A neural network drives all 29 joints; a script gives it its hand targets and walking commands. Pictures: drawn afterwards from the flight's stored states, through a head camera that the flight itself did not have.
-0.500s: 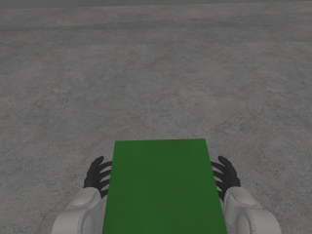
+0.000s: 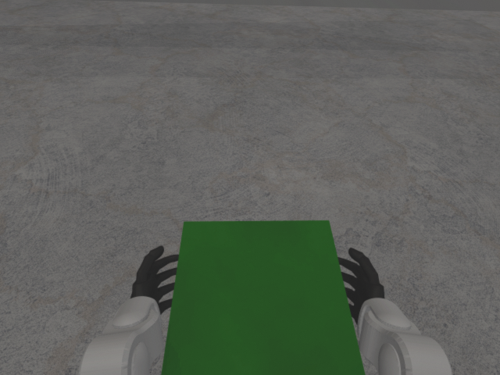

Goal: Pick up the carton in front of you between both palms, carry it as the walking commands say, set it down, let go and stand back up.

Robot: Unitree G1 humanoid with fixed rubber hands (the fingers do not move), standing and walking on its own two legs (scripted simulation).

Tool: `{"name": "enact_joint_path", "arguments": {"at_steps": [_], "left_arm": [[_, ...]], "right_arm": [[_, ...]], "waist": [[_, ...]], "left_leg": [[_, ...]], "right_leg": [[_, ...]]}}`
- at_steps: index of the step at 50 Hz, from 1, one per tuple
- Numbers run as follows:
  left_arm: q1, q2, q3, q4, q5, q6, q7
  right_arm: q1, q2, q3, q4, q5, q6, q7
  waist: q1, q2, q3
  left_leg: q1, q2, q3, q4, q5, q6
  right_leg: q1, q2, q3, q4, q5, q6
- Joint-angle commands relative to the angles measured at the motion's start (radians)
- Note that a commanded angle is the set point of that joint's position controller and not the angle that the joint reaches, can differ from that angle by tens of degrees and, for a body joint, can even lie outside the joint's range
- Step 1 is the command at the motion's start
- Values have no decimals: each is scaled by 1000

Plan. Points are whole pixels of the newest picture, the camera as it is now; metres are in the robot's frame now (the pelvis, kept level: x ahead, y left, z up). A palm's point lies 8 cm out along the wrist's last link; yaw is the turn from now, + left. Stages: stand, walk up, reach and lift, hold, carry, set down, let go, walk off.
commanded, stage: carry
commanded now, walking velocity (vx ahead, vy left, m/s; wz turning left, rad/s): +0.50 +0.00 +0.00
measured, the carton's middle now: (256, 320) +0.23 +0.00 +0.00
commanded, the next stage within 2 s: none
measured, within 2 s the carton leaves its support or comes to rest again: neither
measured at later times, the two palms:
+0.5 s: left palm (189, 159) +0.51 +0.12 +0.08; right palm (334, 160) +0.53 -0.18 +0.07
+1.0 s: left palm (182, 123) +0.63 +0.15 +0.08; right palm (314, 124) +0.63 -0.15 +0.08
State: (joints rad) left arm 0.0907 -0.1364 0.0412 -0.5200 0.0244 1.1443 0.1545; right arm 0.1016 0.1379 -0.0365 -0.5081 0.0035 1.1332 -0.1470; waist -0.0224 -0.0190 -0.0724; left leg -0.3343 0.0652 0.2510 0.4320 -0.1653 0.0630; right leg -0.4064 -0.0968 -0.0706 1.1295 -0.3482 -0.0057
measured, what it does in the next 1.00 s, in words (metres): walks ahead: right foot, then left foot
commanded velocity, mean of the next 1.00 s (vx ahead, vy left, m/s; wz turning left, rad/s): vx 0.08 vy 0.00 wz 0.00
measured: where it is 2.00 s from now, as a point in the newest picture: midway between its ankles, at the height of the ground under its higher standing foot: (242, 359)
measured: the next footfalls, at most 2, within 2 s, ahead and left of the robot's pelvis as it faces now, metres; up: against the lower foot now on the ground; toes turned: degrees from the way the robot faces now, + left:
right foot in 0.34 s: +0.40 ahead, -0.11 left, +0.00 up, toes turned +6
left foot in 0.64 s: +0.40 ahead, +0.11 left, +0.00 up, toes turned -1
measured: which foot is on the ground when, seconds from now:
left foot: down 0.00-0.36, up 0.38-0.62, down 0.64-1.00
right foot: up 0.00-0.32, down 0.34-1.00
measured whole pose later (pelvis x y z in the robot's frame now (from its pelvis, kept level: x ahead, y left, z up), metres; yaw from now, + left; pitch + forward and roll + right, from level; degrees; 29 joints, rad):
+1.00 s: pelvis +0.40 -0.01 -0.01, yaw +2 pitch +4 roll +0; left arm 0.06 -0.13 0.05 -0.52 0.02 1.16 0.15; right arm 0.07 0.13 -0.03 -0.52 -0.01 1.16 -0.15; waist 0.00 -0.01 -0.13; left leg -0.24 0.06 0.16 0.50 -0.31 -0.01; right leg -0.24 -0.07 -0.20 0.51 -0.32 0.00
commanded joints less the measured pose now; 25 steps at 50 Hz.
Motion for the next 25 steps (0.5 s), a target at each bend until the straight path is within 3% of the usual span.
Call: {"name": "enact_joint_path", "arguments": {"at_steps": [1,5,9,11,13,15,16,17,18,19,20,22,23,25], "left_arm": [[-321,-784,-599,-113,-171,-54,-63],[-274,-767,-596,-105,-147,-67,-57],[-279,-699,-590,-145,-161,-49,-40],[-275,-651,-579,-154,-167,-32,-31],[-279,-607,-567,-162,-175,-16,-23],[-263,-579,-554,-162,-181,-5,-17],[-258,-571,-548,-161,-181,-2,-16],[-263,-563,-538,-163,-177,3,-16],[-261,-545,-526,-160,-178,8,-16],[-239,-548,-521,-149,-195,8,-18],[-232,-593,-533,-154,-208,2,-28],[-275,-697,-548,-163,-214,-17,-53],[-297,-737,-558,-161,-215,-27,-66],[-318,-768,-570,-165,-218,-43,-86]], "right_arm": [[-344,756,582,-147,185,-49,76],[-302,712,586,-150,188,-60,88],[-279,639,561,-172,180,-46,66],[-266,599,544,-171,169,-33,48],[-255,569,528,-171,156,-19,29],[-263,551,517,-180,148,-6,14],[-265,544,516,-182,148,0,9],[-272,534,516,-181,148,4,4],[-288,529,527,-193,159,12,1],[-274,536,546,-212,171,17,2],[-268,577,565,-213,178,17,9],[-340,687,600,-222,185,3,31],[-363,730,611,-221,186,-6,40],[-353,773,622,-203,174,-24,50]], "waist": [[12,131,-237],[11,162,-171],[7,161,-92],[7,167,-46],[6,181,-36],[23,187,-86],[33,151,-121],[38,95,-166],[41,-114,-278],[49,-236,-378],[39,-186,-373],[35,-108,-339],[29,-97,-307],[25,-108,-302]], "left_leg": [[342,260,-296,-256,117,39],[365,230,-206,-308,115,52],[383,198,-137,-311,181,52],[383,185,-89,-274,352,42],[393,175,-52,-214,540,13],[368,152,6,-57,634,-31],[319,112,35,63,636,-63],[200,81,11,202,440,-94],[15,20,-26,450,8,-127],[-134,-65,-118,657,-384,-135],[-132,-32,-204,711,-413,-115],[-84,40,-240,568,-354,-75],[-31,56,-238,425,-316,-71],[44,14,-184,272,-302,-75]], "right_leg": [[-175,-39,21,-61,102,-7],[-233,-34,-41,-269,193,22],[-235,-15,-93,-475,283,27],[-209,10,-131,-553,307,19],[-134,35,-157,-623,358,11],[58,79,-201,-693,421,4],[206,101,-216,-770,493,4],[381,11,-126,-769,664,6],[616,-229,128,-675,1070,-88],[753,-348,323,-727,1177,-220],[655,-348,284,-780,1067,-229],[504,-272,143,-821,882,-164],[428,-229,78,-842,826,-121],[382,-196,18,-867,699,-107]]}}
